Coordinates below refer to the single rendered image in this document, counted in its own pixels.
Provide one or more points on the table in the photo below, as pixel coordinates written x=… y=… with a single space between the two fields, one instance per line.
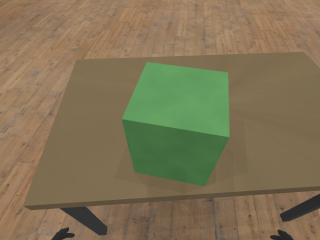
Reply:
x=273 y=145

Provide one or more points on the left robot hand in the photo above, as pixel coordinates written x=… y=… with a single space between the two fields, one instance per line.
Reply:
x=62 y=234

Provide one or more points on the carton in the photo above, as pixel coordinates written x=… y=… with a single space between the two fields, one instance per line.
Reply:
x=177 y=122

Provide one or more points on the right robot hand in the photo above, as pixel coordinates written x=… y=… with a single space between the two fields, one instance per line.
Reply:
x=283 y=236

